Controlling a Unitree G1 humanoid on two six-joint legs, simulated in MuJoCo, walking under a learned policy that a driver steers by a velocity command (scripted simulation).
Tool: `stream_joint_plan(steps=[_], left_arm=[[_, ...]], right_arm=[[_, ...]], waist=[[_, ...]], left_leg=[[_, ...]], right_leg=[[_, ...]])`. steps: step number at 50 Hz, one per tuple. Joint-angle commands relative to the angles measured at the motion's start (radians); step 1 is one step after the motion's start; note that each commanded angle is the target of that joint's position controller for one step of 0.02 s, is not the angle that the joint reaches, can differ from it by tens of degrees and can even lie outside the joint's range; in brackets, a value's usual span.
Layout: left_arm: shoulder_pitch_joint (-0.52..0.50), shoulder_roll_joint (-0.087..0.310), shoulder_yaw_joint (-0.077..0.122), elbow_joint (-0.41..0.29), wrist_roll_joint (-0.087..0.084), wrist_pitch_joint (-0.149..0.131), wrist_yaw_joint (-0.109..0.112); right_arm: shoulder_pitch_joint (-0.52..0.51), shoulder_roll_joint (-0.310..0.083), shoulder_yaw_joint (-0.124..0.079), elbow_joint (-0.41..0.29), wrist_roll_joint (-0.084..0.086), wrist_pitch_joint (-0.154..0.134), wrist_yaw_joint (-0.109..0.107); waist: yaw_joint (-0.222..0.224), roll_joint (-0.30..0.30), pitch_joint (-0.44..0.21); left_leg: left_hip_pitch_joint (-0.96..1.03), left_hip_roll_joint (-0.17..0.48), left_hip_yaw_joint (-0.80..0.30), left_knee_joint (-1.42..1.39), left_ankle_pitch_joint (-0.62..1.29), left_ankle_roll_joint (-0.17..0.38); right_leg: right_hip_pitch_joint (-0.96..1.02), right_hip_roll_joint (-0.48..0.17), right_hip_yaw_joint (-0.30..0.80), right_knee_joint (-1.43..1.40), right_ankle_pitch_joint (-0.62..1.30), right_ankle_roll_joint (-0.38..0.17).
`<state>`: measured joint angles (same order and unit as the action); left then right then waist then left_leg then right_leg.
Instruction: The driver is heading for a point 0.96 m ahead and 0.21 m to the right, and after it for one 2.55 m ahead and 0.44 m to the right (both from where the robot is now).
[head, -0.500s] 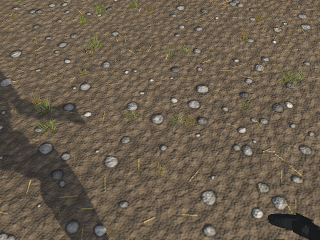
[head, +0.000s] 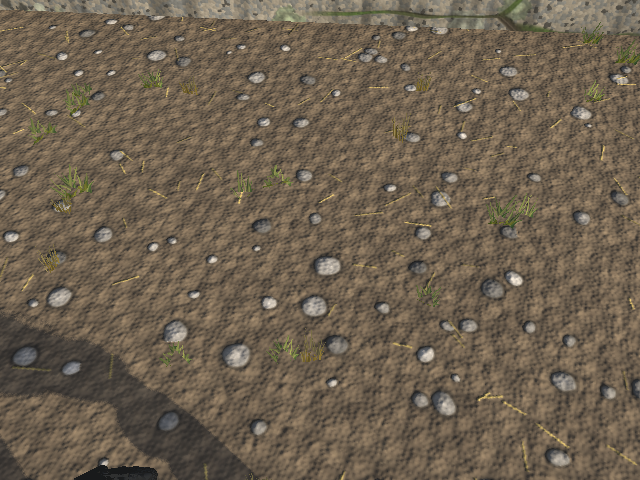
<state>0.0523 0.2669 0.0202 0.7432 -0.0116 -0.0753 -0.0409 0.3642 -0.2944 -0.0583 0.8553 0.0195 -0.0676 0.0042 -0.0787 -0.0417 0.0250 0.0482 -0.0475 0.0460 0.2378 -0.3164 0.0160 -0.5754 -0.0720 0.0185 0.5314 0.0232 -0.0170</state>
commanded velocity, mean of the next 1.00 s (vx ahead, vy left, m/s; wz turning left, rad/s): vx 0.40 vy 0.00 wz -0.12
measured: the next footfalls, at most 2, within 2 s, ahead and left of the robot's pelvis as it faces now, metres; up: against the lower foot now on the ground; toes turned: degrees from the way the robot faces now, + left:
right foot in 0.06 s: +0.21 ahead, -0.13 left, +0.00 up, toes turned -1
left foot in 0.60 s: +0.51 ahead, +0.11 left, +0.00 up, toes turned +2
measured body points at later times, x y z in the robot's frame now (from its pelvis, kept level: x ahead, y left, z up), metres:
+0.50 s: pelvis +0.27 -0.03 +0.01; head +0.30 -0.03 +0.46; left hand +0.27 +0.26 -0.12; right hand +0.49 -0.26 -0.09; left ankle +0.46 +0.13 -0.70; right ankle +0.17 -0.12 -0.74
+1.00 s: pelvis +0.48 +0.02 +0.01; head +0.52 +0.01 +0.46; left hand +0.66 +0.27 -0.11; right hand +0.55 -0.27 -0.12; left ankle +0.47 +0.11 -0.74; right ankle +0.57 -0.13 -0.70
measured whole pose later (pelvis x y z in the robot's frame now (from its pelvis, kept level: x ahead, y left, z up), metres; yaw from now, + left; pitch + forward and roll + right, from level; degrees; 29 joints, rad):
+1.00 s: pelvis +0.48 +0.02 +0.01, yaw -9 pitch +1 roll +2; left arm 0.16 0.27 0.07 0.77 -0.01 0.02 -0.01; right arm 0.14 -0.26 -0.06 0.87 -0.01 -0.03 -0.03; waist -0.02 -0.03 0.07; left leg -0.12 -0.01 0.22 0.33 -0.22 0.05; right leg -0.55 -0.08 0.00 0.72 -0.15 0.02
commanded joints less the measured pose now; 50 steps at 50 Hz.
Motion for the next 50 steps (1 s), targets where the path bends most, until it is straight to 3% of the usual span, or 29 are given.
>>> stream_joint_plan(steps=[1, 2, 3, 4, 5, 6, 7, 8, 9, 10, 13, 19, 22, 25, 27, 28, 29, 30, 31, 32, 33, 34, 35, 36, 38, 40, 45, 50], left_arm=[[0.023, 0.134, 0.044, -0.058, 0.0, -0.02, -0.005], [0.163, 0.173, 0.068, -0.014, 0.002, -0.019, 0.002], [0.336, 0.242, 0.091, 0.021, 0.009, -0.016, 0.012], [0.394, 0.332, 0.11, 0.04, 0.014, -0.009, 0.012], [0.397, 0.227, 0.084, 0.034, -0.003, -0.01, 0.009], [0.327, 0.188, 0.069, 0.023, 0.0, -0.012, 0.012], [0.261, 0.169, 0.063, 0.011, 0.007, -0.012, 0.014], [0.213, 0.143, 0.056, 0.006, 0.013, -0.013, 0.013], [0.188, 0.122, 0.049, 0.003, 0.024, -0.018, 0.012], [0.181, 0.117, 0.049, 0.004, 0.024, -0.021, 0.011], [0.196, 0.144, 0.058, 0.028, 0.01, -0.034, 0.015], [0.264, 0.171, 0.063, 0.073, 0.002, -0.021, 0.036], [0.325, 0.181, 0.066, 0.106, -0.004, -0.009, 0.038], [0.351, 0.188, 0.07, 0.132, -0.008, 0.009, 0.043], [0.34, 0.199, 0.076, 0.138, -0.01, 0.018, 0.048], [0.323, 0.208, 0.079, 0.137, -0.01, 0.022, 0.05], [0.302, 0.204, 0.077, 0.134, -0.009, 0.029, 0.053], [0.304, 0.173, 0.063, 0.121, 0.001, 0.03, 0.056], [0.392, 0.075, 0.03, 0.09, 0.017, 0.016, 0.05], [0.428, 0.054, 0.022, 0.117, 0.004, -0.002, 0.046], [0.36, 0.166, 0.053, 0.112, -0.025, -0.012, 0.044], [0.299, 0.17, 0.057, 0.096, -0.034, -0.012, 0.047], [0.275, 0.152, 0.059, 0.098, -0.023, -0.001, 0.054], [0.284, 0.146, 0.068, 0.105, -0.015, 0.017, 0.061], [0.326, 0.102, 0.066, 0.116, -0.012, 0.054, 0.066], [0.303, 0.087, 0.067, 0.083, -0.005, 0.074, 0.071], [0.187, 0.071, 0.064, 0.012, 0.001, 0.078, 0.048], [0.1, 0.091, 0.076, -0.06, 0.003, 0.093, 0.019]], right_arm=[[-0.022, -0.186, -0.046, -0.033, 0.004, 0.01, -0.012], [-0.027, -0.166, -0.038, -0.033, -0.001, 0.017, -0.014], [-0.009, -0.117, -0.015, -0.053, -0.022, 0.018, -0.018], [0.123, 0.002, 0.02, -0.073, -0.02, -0.004, -0.007], [0.072, -0.086, 0.005, -0.055, -0.002, -0.026, -0.002], [-0.02, -0.145, -0.013, -0.083, 0.024, -0.04, 0.004], [-0.082, -0.139, -0.009, -0.099, 0.021, -0.045, 0.0], [-0.117, -0.131, -0.012, -0.104, 0.003, -0.044, -0.004], [-0.102, -0.123, -0.016, -0.102, -0.004, -0.035, -0.004], [-0.082, -0.106, -0.014, -0.095, -0.005, -0.025, -0.003], [-0.101, -0.067, -0.005, -0.101, -0.013, 0.0, -0.008], [-0.294, -0.035, 0.007, -0.148, -0.013, -0.011, 0.004], [-0.384, -0.033, 0.011, -0.175, -0.005, -0.02, 0.019], [-0.433, -0.045, 0.009, -0.201, -0.001, -0.027, 0.036], [-0.405, -0.065, 0.002, -0.198, -0.003, -0.031, 0.043], [-0.352, -0.084, -0.007, -0.185, -0.004, -0.031, 0.042], [-0.233, -0.114, -0.026, -0.148, -0.008, -0.032, 0.037], [-0.068, -0.165, -0.049, -0.101, -0.013, -0.029, 0.027], [0.039, -0.269, -0.071, -0.092, -0.042, -0.027, 0.017], [0.049, -0.217, -0.058, -0.084, -0.033, -0.02, 0.019], [-0.016, -0.156, -0.036, -0.098, -0.026, -0.02, 0.018], [-0.087, -0.12, -0.025, -0.108, -0.029, -0.021, 0.016], [-0.147, -0.085, -0.015, -0.104, -0.031, -0.025, 0.02], [-0.193, -0.057, -0.009, -0.103, -0.033, -0.031, 0.022], [-0.234, -0.061, -0.012, -0.093, -0.048, -0.04, 0.021], [-0.26, -0.091, -0.021, -0.081, -0.049, -0.04, 0.008], [-0.265, -0.122, -0.029, -0.057, -0.036, -0.001, -0.034], [-0.239, -0.156, -0.043, -0.034, -0.015, 0.045, -0.038]], waist=[[0.086, 0.12, -0.013], [0.153, 0.103, -0.103], [0.212, 0.015, -0.254], [0.145, -0.259, -0.371], [0.19, -0.19, -0.38], [0.186, -0.128, -0.23], [0.161, -0.047, -0.154], [0.137, -0.012, -0.088], [0.104, -0.034, -0.078], [0.087, -0.043, -0.077], [0.071, -0.023, -0.04], [0.13, -0.011, 0.018], [0.165, -0.008, 0.042], [0.164, -0.016, 0.055], [0.134, -0.031, 0.034], [0.1, -0.044, -0.001], [0.033, -0.037, -0.073], [-0.034, -0.007, -0.195], [-0.018, 0.19, -0.347], [-0.016, 0.311, -0.439], [-0.027, 0.201, -0.296], [0.004, 0.156, -0.196], [0.039, 0.101, -0.128], [0.073, 0.119, -0.097], [0.112, 0.147, -0.086], [0.129, 0.146, -0.067], [0.09, 0.13, -0.076], [0.061, 0.117, -0.051]], left_leg=[[0.012, 0.296, -0.119, 0.087, 0.583, 0.138], [-0.025, 0.243, -0.079, 0.26, 0.693, 0.112], [-0.195, 0.185, -0.032, 0.549, 0.502, 0.075], [-0.616, -0.008, -0.028, 0.911, -0.102, 0.001], [-0.743, 0.01, -0.171, 1.042, -0.27, 0.006], [-0.817, 0.062, -0.165, 1.068, -0.199, 0.022], [-0.799, 0.115, -0.133, 1.027, -0.108, 0.026], [-0.771, 0.146, -0.121, 0.963, -0.046, 0.02], [-0.707, 0.173, -0.129, 0.925, 0.0, 0.018], [-0.666, 0.179, -0.127, 0.901, 0.02, 0.011], [-0.676, 0.192, -0.11, 0.8, 0.078, -0.017], [-0.686, 0.162, -0.071, 0.444, 0.385, -0.034], [-0.679, 0.138, -0.055, 0.344, 0.418, -0.026], [-0.704, 0.125, -0.063, 0.284, 0.348, 0.004], [-0.651, 0.108, -0.053, 0.26, 0.276, 0.031], [-0.565, 0.083, -0.031, 0.251, 0.246, 0.048], [-0.396, 0.051, 0.0, 0.225, 0.259, 0.073], [-0.127, 0.098, -0.045, 0.258, 0.286, 0.113], [0.271, 0.367, -0.429, 0.266, 0.336, 0.244], [0.358, 0.484, -0.728, 0.13, 0.365, 0.336], [0.227, 0.454, -0.583, 0.124, 0.441, 0.288], [0.089, 0.416, -0.408, 0.126, 0.59, 0.251], [-0.039, 0.364, -0.288, 0.106, 0.69, 0.22], [-0.129, 0.328, -0.206, 0.077, 0.709, 0.192], [-0.247, 0.306, -0.117, 0.028, 0.773, 0.194], [-0.276, 0.311, -0.052, -0.001, 0.806, 0.211], [-0.214, 0.298, 0.067, -0.014, 0.697, 0.196], [-0.104, 0.351, 0.069, 0.065, 0.623, 0.185]], right_leg=[[0.107, 0.032, -0.028, -0.04, -0.091, -0.048], [0.304, 0.061, -0.057, -0.051, -0.084, -0.076], [0.597, -0.075, 0.089, -0.009, -0.045, -0.132], [0.941, -0.297, 0.578, -0.112, -0.269, -0.303], [0.954, -0.303, 0.715, -0.221, -0.42, -0.303], [0.844, -0.276, 0.572, -0.236, -0.405, -0.256], [0.716, -0.239, 0.456, -0.247, -0.309, -0.23], [0.598, -0.205, 0.373, -0.272, -0.196, -0.221], [0.526, -0.181, 0.32, -0.297, -0.121, -0.212], [0.486, -0.168, 0.289, -0.323, -0.082, -0.217], [0.427, -0.159, 0.199, -0.385, -0.001, -0.237], [0.452, -0.104, 0.059, -0.421, 0.011, -0.188], [0.514, -0.127, 0.054, -0.404, -0.005, -0.185], [0.621, -0.175, 0.068, -0.353, 0.049, -0.173], [0.669, -0.193, 0.071, -0.297, 0.153, -0.155], [0.675, -0.185, 0.06, -0.234, 0.296, -0.144], [0.652, -0.147, 0.025, -0.096, 0.434, -0.122], [0.527, -0.096, -0.011, 0.118, 0.37, -0.091], [0.155, 0.042, -0.051, 0.504, -0.024, -0.02], [-0.035, 0.149, 0.065, 0.717, -0.622, 0.011], [-0.096, 0.094, 0.137, 0.797, -0.613, 0.006], [-0.092, 0.046, 0.108, 0.772, -0.551, 0.006], [-0.055, 0.011, 0.089, 0.703, -0.501, 0.017], [0.0, -0.019, 0.085, 0.638, -0.459, 0.022], [0.103, -0.013, 0.062, 0.606, -0.387, 0.041], [0.08, -0.014, 0.052, 0.538, -0.322, 0.057], [0.095, -0.026, 0.002, 0.287, -0.115, 0.056], [0.074, -0.01, -0.037, 0.172, -0.208, 0.025]])
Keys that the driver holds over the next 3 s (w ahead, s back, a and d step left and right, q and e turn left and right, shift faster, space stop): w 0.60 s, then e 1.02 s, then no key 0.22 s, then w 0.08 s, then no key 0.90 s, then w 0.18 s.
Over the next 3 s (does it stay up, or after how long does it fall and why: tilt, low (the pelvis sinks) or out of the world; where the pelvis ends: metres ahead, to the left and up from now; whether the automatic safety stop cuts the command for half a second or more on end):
stays up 0.58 -0.02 0.00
